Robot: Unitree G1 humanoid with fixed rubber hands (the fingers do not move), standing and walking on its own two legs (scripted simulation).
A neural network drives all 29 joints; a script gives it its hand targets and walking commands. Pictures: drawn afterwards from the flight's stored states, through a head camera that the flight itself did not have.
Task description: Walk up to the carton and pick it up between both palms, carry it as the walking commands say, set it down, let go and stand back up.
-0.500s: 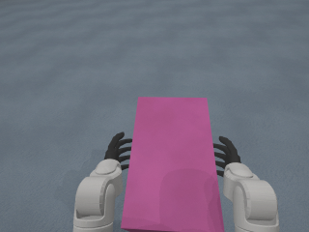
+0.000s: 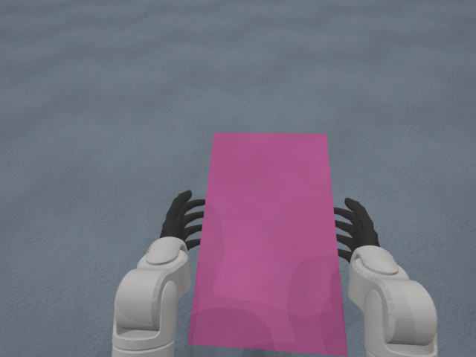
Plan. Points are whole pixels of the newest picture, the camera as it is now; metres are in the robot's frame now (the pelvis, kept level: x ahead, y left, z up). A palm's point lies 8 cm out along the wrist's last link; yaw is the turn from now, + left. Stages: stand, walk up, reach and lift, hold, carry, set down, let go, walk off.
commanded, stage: carry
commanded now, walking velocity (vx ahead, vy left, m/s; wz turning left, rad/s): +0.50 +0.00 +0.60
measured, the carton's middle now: (265, 247) +0.33 -0.01 +0.03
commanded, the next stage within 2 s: none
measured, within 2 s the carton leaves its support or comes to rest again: neither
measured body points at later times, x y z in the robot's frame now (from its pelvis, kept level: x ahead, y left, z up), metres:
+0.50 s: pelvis +0.28 +0.09 +0.01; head +0.32 +0.12 +0.45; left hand +0.53 +0.29 +0.07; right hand +0.59 +0.03 +0.07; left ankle +0.25 +0.17 -0.74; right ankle +0.30 -0.05 -0.69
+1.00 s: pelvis +0.54 +0.23 -0.01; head +0.54 +0.22 +0.44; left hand +0.71 +0.48 +0.09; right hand +0.85 +0.26 +0.09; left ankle +0.56 +0.39 -0.73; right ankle +0.47 +0.01 -0.74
